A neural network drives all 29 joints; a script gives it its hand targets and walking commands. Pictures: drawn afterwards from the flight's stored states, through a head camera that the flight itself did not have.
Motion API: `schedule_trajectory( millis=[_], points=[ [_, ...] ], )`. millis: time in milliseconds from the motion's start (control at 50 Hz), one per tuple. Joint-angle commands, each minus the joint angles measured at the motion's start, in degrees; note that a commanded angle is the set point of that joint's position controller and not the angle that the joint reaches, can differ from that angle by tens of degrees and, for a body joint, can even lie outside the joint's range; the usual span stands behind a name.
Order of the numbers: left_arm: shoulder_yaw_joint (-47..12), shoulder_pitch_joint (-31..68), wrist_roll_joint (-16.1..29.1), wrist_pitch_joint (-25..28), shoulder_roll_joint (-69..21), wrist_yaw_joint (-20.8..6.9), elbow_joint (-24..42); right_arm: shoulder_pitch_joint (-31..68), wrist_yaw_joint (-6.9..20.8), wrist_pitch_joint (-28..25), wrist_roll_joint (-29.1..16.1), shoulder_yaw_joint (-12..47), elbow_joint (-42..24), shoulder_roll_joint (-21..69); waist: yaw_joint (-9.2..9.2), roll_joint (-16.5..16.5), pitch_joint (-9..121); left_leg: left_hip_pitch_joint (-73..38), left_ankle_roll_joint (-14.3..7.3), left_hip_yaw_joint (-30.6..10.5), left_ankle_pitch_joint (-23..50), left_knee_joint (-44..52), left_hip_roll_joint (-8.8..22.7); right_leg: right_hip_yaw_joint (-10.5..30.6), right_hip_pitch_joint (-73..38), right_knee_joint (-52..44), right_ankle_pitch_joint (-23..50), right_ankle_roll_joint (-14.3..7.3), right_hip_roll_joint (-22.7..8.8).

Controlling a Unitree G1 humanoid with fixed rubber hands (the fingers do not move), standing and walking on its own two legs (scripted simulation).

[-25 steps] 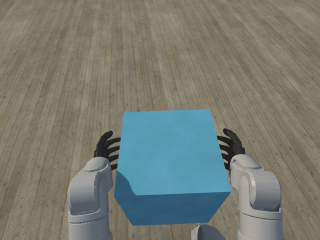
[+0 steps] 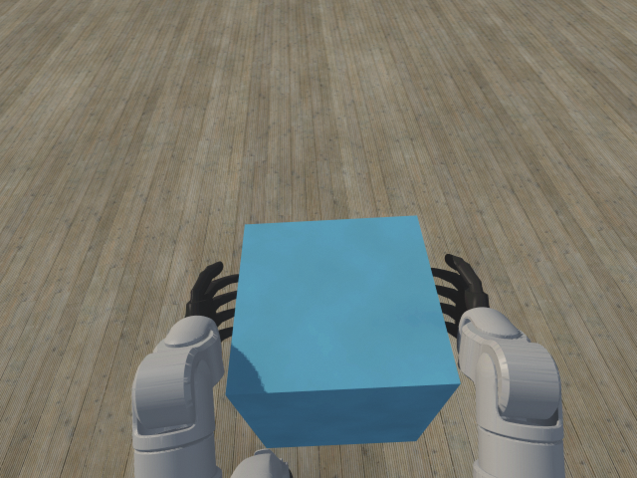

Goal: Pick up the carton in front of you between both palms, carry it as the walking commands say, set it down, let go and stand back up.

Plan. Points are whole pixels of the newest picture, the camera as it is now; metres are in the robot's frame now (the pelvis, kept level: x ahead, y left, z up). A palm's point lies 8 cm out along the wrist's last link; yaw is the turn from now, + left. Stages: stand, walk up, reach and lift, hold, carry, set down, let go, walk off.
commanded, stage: carry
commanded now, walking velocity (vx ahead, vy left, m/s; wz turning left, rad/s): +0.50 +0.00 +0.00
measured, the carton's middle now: (336, 340) +0.28 +0.00 +0.00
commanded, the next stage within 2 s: none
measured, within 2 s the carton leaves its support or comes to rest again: neither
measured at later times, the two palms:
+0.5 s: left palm (227, 139) +0.61 +0.17 +0.08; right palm (405, 132) +0.60 -0.13 +0.08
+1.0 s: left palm (263, 42) +0.94 +0.14 +0.09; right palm (398, 38) +0.94 -0.16 +0.08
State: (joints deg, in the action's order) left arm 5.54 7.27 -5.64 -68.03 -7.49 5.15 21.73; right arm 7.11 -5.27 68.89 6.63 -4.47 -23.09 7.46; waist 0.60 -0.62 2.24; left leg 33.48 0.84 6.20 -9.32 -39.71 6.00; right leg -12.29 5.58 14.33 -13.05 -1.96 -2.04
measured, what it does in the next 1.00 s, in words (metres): walks ahead: left foot, then right foot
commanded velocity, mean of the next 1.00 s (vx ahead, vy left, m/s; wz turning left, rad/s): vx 0.50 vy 0.00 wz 0.00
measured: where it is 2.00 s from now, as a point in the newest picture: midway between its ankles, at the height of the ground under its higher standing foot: (334, 265)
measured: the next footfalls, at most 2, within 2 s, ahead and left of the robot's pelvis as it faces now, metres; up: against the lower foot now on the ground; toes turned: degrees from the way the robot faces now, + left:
left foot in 0.14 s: +0.29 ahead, +0.12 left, +0.00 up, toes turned +10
right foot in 0.62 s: +0.61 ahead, -0.10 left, +0.00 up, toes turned -12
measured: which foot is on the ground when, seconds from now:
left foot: up 0.00-0.12, down 0.14-0.62, up 0.64-1.00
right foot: down 0.00-0.18, up 0.20-0.60, down 0.62-1.00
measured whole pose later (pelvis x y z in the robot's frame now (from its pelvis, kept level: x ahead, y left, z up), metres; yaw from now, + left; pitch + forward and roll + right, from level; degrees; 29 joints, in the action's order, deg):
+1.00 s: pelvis +0.67 -0.01 +0.00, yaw +0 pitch +4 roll +1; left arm 5.3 8.4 -5.7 -68.8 -7.6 5.4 23.7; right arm 7.8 -5.4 69.4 6.4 -4.8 -25.3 7.5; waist 0.2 -0.3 2.6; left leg 33.9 0.5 7.5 -5.6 -34.8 5.4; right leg -11.9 1.2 12.9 -16.1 -1.3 -1.5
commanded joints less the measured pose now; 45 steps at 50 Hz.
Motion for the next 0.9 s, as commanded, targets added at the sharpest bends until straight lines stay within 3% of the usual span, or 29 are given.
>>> schedule_trajectory(
  millis=[0,80,120,140,160,180,220,240,280,340,440,520,560,580,600,620,640,660,680,700,720,760,800,880],
  points=[
    [-40.76,25.53,23.98,-0.23,-50.89,-15.39,6.68,26.07,13.44,-0.72,-23.4,41.46,-5.62,52.28,0.45,8.72,13.35,-0.53,-0.29,3.42,5.67,7.73,-1.91,5.92,-12.31,-3.2,20.66,-4.71,-12.47],
    [-39.71,24.33,22.16,-1.78,-48.25,-14.81,4.73,25.81,14.29,1.16,-23.76,40.44,-4.04,49.32,0.39,9.64,11.38,-7.43,-2.03,6.24,6.52,13.35,-3.46,2.96,-13.39,2.43,28.56,-2.26,-11.84],
    [-39.68,25.32,21.93,-2.43,-47.65,-14.68,4.17,24.96,14.71,1.69,-23.64,39.29,-1.88,48.55,-1.28,5.85,15.72,-25.7,-2.59,9.86,2.43,15.7,-6.69,-1.51,-5.69,17.64,30.71,0.18,-8.44],
    [-39.62,26.47,21.88,-2.76,-46.86,-14.73,3.93,24.31,14.84,1.93,-23.41,38.7,-0.9,48.32,-2.79,-0.64,19.36,-36.04,-3.72,-2.51,-3.38,17.95,2.56,-1.33,3.23,30.81,17.0,2.05,-7.11],
    [-40.63,28.17,22.76,-3.36,-47.27,-14.7,5.16,24.26,15.07,1.34,-22.45,37.98,1.46,47.99,-2.63,-16.33,23.24,-48.8,-12.43,-29.14,-9.2,23.46,16.5,0.93,21.87,47.29,1.69,4.51,0.27],
    [-40.89,28.63,22.46,-3.19,-47.83,-14.92,3.91,24.15,15.23,1.11,-22.98,38.11,2.04,49.97,-2.29,-16.79,21.23,-50.19,-14.39,-35.06,1.31,27.07,18.46,7.29,31.37,55.53,-14.83,3.47,1.91],
    [-41.34,29.45,22.91,-1.91,-52.05,-15.36,2.21,26.59,15.44,0.32,-23.91,38.86,0.76,53.32,-2.14,-6.15,21.05,-46.64,-12.3,-22.8,16.65,23.05,16.07,12.08,33.39,58.59,-11.61,1.04,-3.24],
    [-41.78,30.12,23.28,-1.19,-53.95,-15.42,2.18,28.01,15.53,-0.24,-24.52,39.36,-0.22,54.93,-1.9,-1.93,20.32,-42.78,-10.03,-18.15,18.38,23.95,14.76,12.48,31.87,54.02,-8.03,0.76,-4.97],
    [-42.46,30.86,23.77,0.0,-56.46,-15.16,3.2,30.18,15.7,-1.15,-25.35,40.05,-2.34,56.73,-1.53,-4.47,20.9,-40.03,-7.51,-11.59,14.66,26.07,12.49,10.84,28.69,47.66,-3.76,1.3,-5.1],
    [-43.07,29.96,23.41,1.25,-57.04,-14.19,4.98,29.67,15.99,-1.82,-26.1,40.51,-4.42,56.5,-1.34,-6.81,19.33,-40.07,-8.33,-6.95,12.54,28.57,11.12,8.13,30.1,39.67,-0.51,2.62,-4.48],
    [-42.93,27.64,22.89,0.35,-53.8,-13.19,7.57,26.27,15.62,-1.08,-25.43,39.73,-6.13,52.31,-1.61,-7.39,14.73,-42.32,-8.35,-1.19,18.62,28.82,8.52,3.86,30.68,23.5,6.32,3.37,-3.42],
    [-42.1,25.87,22.85,-1.54,-50.69,-13.81,6.06,23.72,15.09,0.35,-23.22,38.45,-4.08,49.37,-1.81,-8.4,11.37,-43.16,-6.48,1.93,25.97,26.99,7.71,0.64,25.94,14.55,11.8,1.7,-1.37],
    [-41.45,25.87,22.95,-2.24,-49.78,-14.29,4.77,24.08,15.0,0.93,-22.7,38.42,-3.1,48.71,-1.32,-8.77,11.91,-43.03,-4.94,3.95,34.12,21.53,7.4,-1.28,19.25,11.95,11.39,0.62,0.3],
    [-41.04,25.67,22.85,-2.45,-49.83,-14.54,3.77,24.51,14.98,1.2,-22.72,38.54,-2.74,48.43,-0.42,-7.38,13.98,-40.43,-3.48,7.02,35.59,13.98,5.59,-3.67,10.67,8.84,10.94,0.47,2.56],
    [-40.45,25.02,22.78,-2.56,-49.6,-14.79,2.63,25.29,14.96,1.41,-22.62,38.68,-2.71,48.01,0.46,-4.72,17.55,-33.82,-2.2,8.31,31.12,4.05,3.53,-3.71,-1.39,9.56,7.25,0.43,2.62],
    [-39.72,24.77,22.5,-2.66,-49.05,-14.94,1.86,26.54,15.07,1.71,-22.66,38.82,-2.53,47.61,1.68,3.81,20.8,-23.37,-0.59,8.15,15.56,-10.05,1.19,12.21,-11.01,6.74,1.21,-1.41,-8.4],
    [-39.41,25.31,22.1,-2.01,-49.54,-15.29,-0.56,27.77,15.06,2.03,-23.06,40.01,-3.58,48.67,1.3,18.98,22.98,-3.44,1.41,3.52,-11.53,-24.54,-6.52,37.28,-23.63,1.64,-0.24,-10.16,-21.43],
    [-39.52,25.09,22.81,-1.71,-51.2,-15.42,-0.59,28.28,15.2,1.77,-23.12,39.86,-2.01,49.11,0.99,16.82,21.66,2.9,-0.19,-3.67,-18.28,-32.96,-5.58,39.21,-22.91,-0.92,8.16,-11.47,-22.52],
    [-39.75,26.1,23.2,-1.21,-52.97,-15.5,0.07,29.29,15.35,1.2,-23.7,40.31,-1.74,51.0,0.9,13.03,21.33,4.08,-1.65,-5.82,-16.93,-35.35,-2.93,32.59,-20.85,0.95,16.55,-10.84,-20.72],
    [-40.15,27.3,23.5,-0.7,-54.72,-15.51,0.67,30.23,15.45,0.57,-24.17,40.59,-1.78,52.91,0.67,6.2,21.18,4.12,-2.2,-6.52,-13.69,-32.72,-0.65,27.45,-18.46,1.85,20.68,-9.31,-19.58],
    [-40.53,28.97,23.88,-0.18,-56.1,-15.51,1.84,30.78,15.48,-0.04,-24.52,40.88,-1.98,54.66,0.43,3.36,20.24,2.89,-2.17,-6.69,-10.79,-28.33,0.86,23.67,-15.08,1.0,21.51,-7.59,-18.51],
    [-41.28,30.59,24.7,0.56,-57.15,-15.49,4.11,30.84,15.2,-1.06,-24.76,41.39,-2.81,56.5,0.22,5.24,20.71,-0.18,-1.79,-5.26,-7.47,-21.43,0.95,18.17,-12.18,-1.3,16.92,-5.67,-16.74],
    [-41.71,30.08,25.16,0.81,-56.72,-15.6,5.67,29.43,14.58,-1.75,-24.27,41.58,-3.53,56.79,0.21,6.24,20.06,0.43,-1.01,-3.38,-6.3,-15.69,0.36,15.32,-11.67,-3.11,14.22,-6.36,-15.94],
    [-41.6,28.3,25.2,0.44,-53.86,-15.62,7.88,27.75,13.48,-1.75,-23.53,41.66,-5.96,54.85,0.27,7.54,16.45,3.04,0.4,0.47,-0.22,-2.65,-0.25,9.79,-13.29,-3.82,18.53,-6.52,-13.47]
  ],
)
